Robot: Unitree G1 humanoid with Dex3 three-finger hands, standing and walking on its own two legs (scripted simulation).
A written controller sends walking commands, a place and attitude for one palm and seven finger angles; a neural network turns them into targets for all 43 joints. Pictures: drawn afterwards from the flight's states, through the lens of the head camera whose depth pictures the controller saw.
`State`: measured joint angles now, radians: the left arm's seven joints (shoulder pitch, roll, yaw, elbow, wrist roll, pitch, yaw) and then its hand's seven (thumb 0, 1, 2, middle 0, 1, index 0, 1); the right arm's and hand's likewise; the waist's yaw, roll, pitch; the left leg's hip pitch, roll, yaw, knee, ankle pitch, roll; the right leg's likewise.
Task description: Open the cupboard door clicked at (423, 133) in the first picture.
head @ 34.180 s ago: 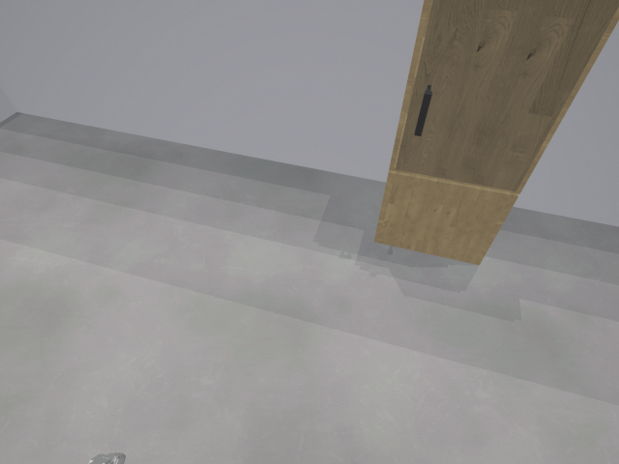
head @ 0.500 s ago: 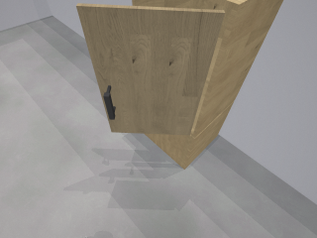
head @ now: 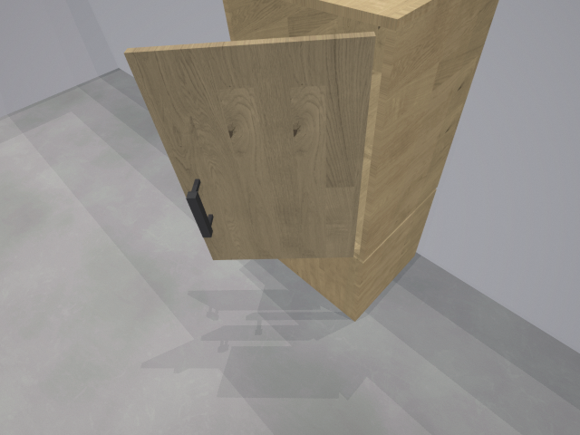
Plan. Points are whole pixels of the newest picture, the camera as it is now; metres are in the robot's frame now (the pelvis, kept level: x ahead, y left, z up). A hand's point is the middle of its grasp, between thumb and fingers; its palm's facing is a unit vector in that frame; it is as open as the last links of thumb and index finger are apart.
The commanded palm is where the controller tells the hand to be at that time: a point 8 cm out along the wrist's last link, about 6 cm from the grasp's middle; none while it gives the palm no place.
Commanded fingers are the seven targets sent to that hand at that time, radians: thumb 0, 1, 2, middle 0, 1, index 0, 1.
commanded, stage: come to a stop and stand still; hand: left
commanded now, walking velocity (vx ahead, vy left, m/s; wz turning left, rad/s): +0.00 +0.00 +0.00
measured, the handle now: (202, 208) +0.59 +0.25 -0.10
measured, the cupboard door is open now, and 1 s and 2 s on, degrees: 44 44 44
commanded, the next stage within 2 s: look again from close up in 0.48 s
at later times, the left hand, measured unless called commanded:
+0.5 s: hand out of the picture +0.04 +0.17 -0.16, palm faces +0.01 -0.97 -0.25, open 7.3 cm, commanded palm none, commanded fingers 0.00 0.90 0.90 -0.20 -0.30 -0.20 -0.30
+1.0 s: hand out of the picture +0.03 +0.17 -0.17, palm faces +0.03 -0.97 -0.22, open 7.3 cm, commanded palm none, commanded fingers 0.00 0.90 0.90 -0.20 -0.30 -0.20 -0.30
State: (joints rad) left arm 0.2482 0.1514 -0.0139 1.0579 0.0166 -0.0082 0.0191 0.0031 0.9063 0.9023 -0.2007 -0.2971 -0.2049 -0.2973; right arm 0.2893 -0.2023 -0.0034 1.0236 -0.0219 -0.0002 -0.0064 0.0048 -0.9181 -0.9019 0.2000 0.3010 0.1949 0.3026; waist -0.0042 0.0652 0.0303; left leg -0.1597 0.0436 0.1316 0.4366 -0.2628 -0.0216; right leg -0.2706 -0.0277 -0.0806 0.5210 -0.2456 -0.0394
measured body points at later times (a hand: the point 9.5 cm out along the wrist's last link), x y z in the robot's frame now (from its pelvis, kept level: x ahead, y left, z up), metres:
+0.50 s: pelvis +0.02 -0.02 +0.00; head +0.03 -0.04 +0.45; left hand +0.04 +0.22 -0.14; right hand +0.00 -0.23 -0.17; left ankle -0.02 +0.13 -0.74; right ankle +0.02 -0.09 -0.74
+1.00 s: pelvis +0.02 -0.01 +0.00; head +0.04 -0.02 +0.45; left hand +0.03 +0.22 -0.15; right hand +0.02 -0.23 -0.16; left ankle -0.02 +0.13 -0.74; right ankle +0.02 -0.09 -0.74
